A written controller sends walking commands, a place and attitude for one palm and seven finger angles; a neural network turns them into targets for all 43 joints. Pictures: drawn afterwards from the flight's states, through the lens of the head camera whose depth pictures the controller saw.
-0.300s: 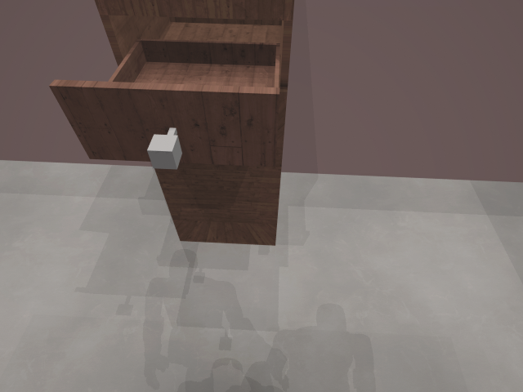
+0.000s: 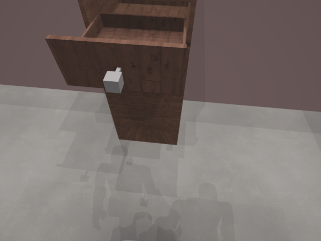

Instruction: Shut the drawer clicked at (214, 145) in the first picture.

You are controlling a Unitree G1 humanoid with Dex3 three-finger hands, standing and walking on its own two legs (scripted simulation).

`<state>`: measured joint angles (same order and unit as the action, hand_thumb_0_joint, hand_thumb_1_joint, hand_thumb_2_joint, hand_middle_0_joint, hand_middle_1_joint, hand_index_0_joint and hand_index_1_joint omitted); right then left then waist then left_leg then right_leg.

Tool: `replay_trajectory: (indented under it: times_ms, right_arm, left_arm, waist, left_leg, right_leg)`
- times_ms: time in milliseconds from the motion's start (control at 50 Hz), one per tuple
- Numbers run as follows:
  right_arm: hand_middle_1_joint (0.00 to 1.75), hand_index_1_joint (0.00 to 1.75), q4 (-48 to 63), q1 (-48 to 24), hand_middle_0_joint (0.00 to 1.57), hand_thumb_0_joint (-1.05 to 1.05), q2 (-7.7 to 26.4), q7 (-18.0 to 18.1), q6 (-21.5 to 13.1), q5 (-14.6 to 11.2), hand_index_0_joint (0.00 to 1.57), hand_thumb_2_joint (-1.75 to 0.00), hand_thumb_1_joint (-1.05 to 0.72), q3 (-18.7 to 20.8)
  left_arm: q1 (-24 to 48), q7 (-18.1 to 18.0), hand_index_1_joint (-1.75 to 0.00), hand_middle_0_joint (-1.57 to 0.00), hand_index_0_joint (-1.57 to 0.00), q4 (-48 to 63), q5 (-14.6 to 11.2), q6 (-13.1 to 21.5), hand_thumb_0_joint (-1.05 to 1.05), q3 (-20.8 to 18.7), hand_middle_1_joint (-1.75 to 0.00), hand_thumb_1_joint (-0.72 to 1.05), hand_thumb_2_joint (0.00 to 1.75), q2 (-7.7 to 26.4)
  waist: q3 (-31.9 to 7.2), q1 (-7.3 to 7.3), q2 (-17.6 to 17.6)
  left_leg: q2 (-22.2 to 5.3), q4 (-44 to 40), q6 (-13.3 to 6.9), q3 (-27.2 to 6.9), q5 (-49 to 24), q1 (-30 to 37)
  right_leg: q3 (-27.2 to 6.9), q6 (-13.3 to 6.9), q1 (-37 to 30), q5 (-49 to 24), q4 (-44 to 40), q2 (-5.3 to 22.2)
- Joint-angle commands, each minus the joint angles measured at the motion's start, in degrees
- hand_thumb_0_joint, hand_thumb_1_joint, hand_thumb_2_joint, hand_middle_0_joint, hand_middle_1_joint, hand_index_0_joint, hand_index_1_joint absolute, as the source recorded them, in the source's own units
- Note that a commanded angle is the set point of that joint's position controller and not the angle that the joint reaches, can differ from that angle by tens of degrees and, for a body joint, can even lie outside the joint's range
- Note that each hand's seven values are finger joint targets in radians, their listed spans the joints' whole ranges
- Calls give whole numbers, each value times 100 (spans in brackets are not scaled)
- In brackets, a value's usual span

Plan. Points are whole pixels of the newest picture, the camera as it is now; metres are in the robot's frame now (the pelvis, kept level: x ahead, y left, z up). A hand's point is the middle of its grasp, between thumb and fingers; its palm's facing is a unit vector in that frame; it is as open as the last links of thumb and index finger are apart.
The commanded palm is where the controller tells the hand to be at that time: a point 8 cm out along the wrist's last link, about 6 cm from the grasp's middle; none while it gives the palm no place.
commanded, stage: turn or walk to find it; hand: left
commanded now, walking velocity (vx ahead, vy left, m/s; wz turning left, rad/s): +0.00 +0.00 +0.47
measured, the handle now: (115, 77) +0.52 +0.16 +0.11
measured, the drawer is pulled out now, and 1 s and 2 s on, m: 0.29 0.29 0.29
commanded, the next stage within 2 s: stand and wait in 0.08 s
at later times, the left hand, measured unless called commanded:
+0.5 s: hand out of the picture +0.00 +0.17 -0.16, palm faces +0.09 -0.96 -0.25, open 7.4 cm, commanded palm none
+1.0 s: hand out of the picture +0.02 +0.15 -0.18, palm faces +0.21 -0.95 -0.23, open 7.4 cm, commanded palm none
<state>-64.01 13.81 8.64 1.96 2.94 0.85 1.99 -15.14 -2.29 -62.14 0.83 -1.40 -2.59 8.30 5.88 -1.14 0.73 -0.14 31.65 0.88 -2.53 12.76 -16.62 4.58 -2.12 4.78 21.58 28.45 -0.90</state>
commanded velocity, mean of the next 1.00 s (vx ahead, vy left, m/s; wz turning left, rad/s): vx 0.00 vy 0.00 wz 0.12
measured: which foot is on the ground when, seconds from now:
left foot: down 0.00-1.00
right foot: down 0.00-0.12, up 0.14-0.40, down 0.42-1.00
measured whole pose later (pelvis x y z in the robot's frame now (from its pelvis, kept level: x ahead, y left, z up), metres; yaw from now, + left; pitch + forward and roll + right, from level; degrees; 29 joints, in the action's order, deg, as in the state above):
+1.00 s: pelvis +0.03 -0.04 +0.00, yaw +9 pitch -2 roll +0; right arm -63.1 12.7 8.4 2.4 2.3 0.9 2.5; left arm -12.4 -2.4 -61.3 0.8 -1.7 -3.6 9.5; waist 6.3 -0.5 -0.5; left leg -0.1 32.5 2.7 -5.8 14.4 -16.8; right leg 4.2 -1.1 7.6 23.3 32.3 0.6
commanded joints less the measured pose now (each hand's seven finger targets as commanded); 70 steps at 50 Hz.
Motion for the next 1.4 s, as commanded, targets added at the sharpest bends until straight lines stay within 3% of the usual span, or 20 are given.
replay_trajectory:
  times_ms: [0, 40, 60, 80, 100, 120, 160, 300, 340, 360, 380, 400, 420, 480, 580, 820, 920, 960, 1080, 1380]
  right_arm:
    - [30, 30, 494, -64, 20, 0, 478, -45, -20, 16, 20, -90, -90, 221]
    - [30, 30, 546, 102, 20, 0, 551, -79, -47, 26, 20, -90, -90, 225]
    - [30, 30, 519, 401, 20, 0, 717, -83, -85, 58, 20, -90, -90, 249]
    - [30, 30, 498, 660, 20, 0, 1046, -39, -131, 99, 20, -90, -90, 285]
    - [30, 30, 396, 894, 20, 0, 1127, 10, -126, 105, 20, -90, -90, 314]
    - [30, 30, 409, 750, 20, 0, 1138, 42, -139, 101, 20, -90, -90, 297]
    - [30, 30, 616, 214, 20, 0, 970, 49, -192, 106, 20, -90, -90, 236]
    - [30, 30, 690, 37, 20, 0, 985, 25, -227, 90, 20, -90, -90, 245]
    - [30, 30, 671, -42, 20, 0, 920, 4, -208, 38, 20, -90, -90, 246]
    - [30, 30, 681, -16, 20, 0, 699, -18, -187, -13, 20, -90, -90, 234]
    - [30, 30, 732, -24, 20, 0, 452, -57, -157, -70, 20, -90, -90, 176]
    - [30, 30, 712, -46, 20, 0, 419, -98, -137, -17, 20, -90, -90, 145]
    - [30, 30, 628, 65, 20, 0, 429, -143, -149, 16, 20, -90, -90, 152]
    - [30, 30, 461, 33, 20, 0, 552, -54, -243, -12, 20, -90, -90, 129]
    - [30, 30, 221, 56, 20, 0, 539, -7, -223, -29, 20, -90, -90, 79]
    - [30, 30, 308, 152, 20, 0, 523, 19, -136, -14, 20, -90, -90, 174]
    - [30, 30, 303, 259, 20, 0, 650, 60, -174, 13, 20, -90, -90, 190]
    - [30, 30, 324, 146, 20, 0, 649, 78, -173, 15, 20, -90, -90, 178]
    - [30, 30, 330, 64, 20, 0, 460, 54, -189, -5, 20, -90, -90, 117]
    - [30, 30, 168, 40, 20, 0, 555, 76, -249, -25, 20, -90, -90, 25]
  left_arm:
    - [-73, -49, -30, -20, -20, 398, 54, 46, 0, -279, -30, 90, 90, 982]
    - [59, -40, -30, -20, -20, 502, 61, 46, 0, -310, -30, 90, 90, 1010]
    - [34, -14, -30, -20, -20, 557, 22, 26, 0, -316, -30, 90, 90, 968]
    - [-125, -6, -30, -20, -20, 636, -38, 16, 0, -278, -30, 90, 90, 713]
    - [78, -22, -30, -20, -20, 697, -38, -13, 0, -219, -30, 90, 90, 653]
    - [189, -25, -30, -20, -20, 660, -13, -60, 0, -240, -30, 90, 90, 655]
    - [223, 43, -30, -20, -20, 637, 32, -56, 0, -239, -30, 90, 90, 642]
    - [-179, 81, -30, -20, -20, 536, 33, 18, 0, -66, -30, 90, 90, 482]
    - [-535, 60, -30, -20, -20, 354, 40, 73, 0, -62, -30, 90, 90, 506]
    - [-597, 28, -30, -20, -20, 321, 72, 122, 0, -71, -30, 90, 90, 714]
    - [-383, 14, -30, -20, -20, 362, 74, 173, 0, -102, -30, 90, 90, 1101]
    - [-12, 24, -30, -20, -20, 421, 48, 177, 0, -80, -30, 90, 90, 1186]
    - [278, 54, -30, -20, -20, 474, 56, 156, 0, -52, -30, 90, 90, 1213]
    - [78, 23, -30, -20, -20, 290, -26, 250, 0, -13, -30, 90, 90, 939]
    - [-139, 0, -30, -20, -20, 88, -31, 186, 0, 7, -30, 90, 90, 785]
    - [-172, -29, -30, -20, -20, 232, -13, 78, 0, -254, -30, 90, 90, 886]
    - [-265, -53, -30, -20, -20, 275, -24, 59, 0, -233, -30, 90, 90, 646]
    - [-317, -49, -30, -20, -20, 230, -28, 54, 0, -209, -30, 90, 90, 594]
    - [-252, -9, -30, -20, -20, 174, -22, 120, 0, -147, -30, 90, 90, 691]
    - [-366, -1, -30, -20, -20, 22, -29, 179, 0, -45, -30, 90, 90, 705]
  waist:
    - [133, 45, -887]
    - [60, -73, -522]
    - [-114, -174, 239]
    - [-250, -149, 1283]
    - [-432, -261, 1382]
    - [-330, -189, 1235]
    - [-150, 35, 650]
    - [-794, 115, 711]
    - [-744, 263, 422]
    - [-610, 246, -178]
    - [-391, 104, -954]
    - [-61, 11, -1028]
    - [-90, -122, -576]
    - [-447, -1, -887]
    - [-113, 16, -165]
    - [-316, 71, -295]
    - [-438, 95, 264]
    - [-361, 146, 394]
    - [-359, 89, -201]
    - [-223, 82, -132]
  left_leg:
    - [-182, 1109, -36, 307, 874, -333]
    - [-338, 340, -114, 223, 332, 49]
    - [-694, -318, -406, -493, -1113, 409]
    - [-1579, -869, -1005, -2015, -2405, 771]
    - [-1996, -1640, -1421, -2755, -1949, 692]
    - [-1935, -1887, -1339, -2589, -741, 353]
    - [-1578, -2035, -1108, -2045, 659, -133]
    - [-1181, -1780, -906, -1108, 154, 402]
    - [-830, -1342, -601, -733, 363, 59]
    - [-379, -824, -313, -363, 562, -188]
    - [-51, -365, -56, -2, 718, -183]
    - [-29, -164, 5, 110, 638, 121]
    - [-3, -187, -4, 133, 358, 623]
    - [-290, -492, -83, -56, -1196, 844]
    - [-464, -722, -72, -80, -982, 867]
    - [-323, 134, -70, 15, -1275, 225]
    - [-710, -354, -395, -791, -2003, 300]
    - [-738, -573, -473, -985, -1571, 172]
    - [-365, -434, -162, -399, -1257, 499]
    - [-438, -689, -103, -243, -1607, 812]
  right_leg:
    - [-819, -755, 552, -2426, -692, 1865]
    - [-420, -536, 672, -2757, -33, 1753]
    - [31, -152, 957, -2325, 808, 1260]
    - [329, 246, 1569, -502, 1809, 475]
    - [-104, 221, 1688, 1486, 2816, 141]
    - [-664, 148, 1738, 1314, 3265, 315]
    - [-707, 177, 1792, 615, 3334, 423]
    - [-313, 269, 1064, 449, 1004, 199]
    - [-229, 284, 331, -556, -327, 158]
    - [-834, 174, 210, -604, -986, 477]
    - [-1711, -104, 706, -125, -1480, 1287]
    - [-1949, -359, 1377, 254, -1735, 1675]
    - [-1725, -380, 1760, 503, -1586, 1549]
    - [-993, -73, 985, -2067, -814, 849]
    - [-910, 6, 1017, -1171, -1029, 653]
    - [-598, -262, 385, -2299, -392, 1135]
    - [-206, -4, 384, -1562, 67, 619]
    - [-230, 35, 331, -1075, -89, 526]
    - [-472, -67, 388, -1582, -597, 802]
    - [-421, 30, 242, -1997, -966, 707]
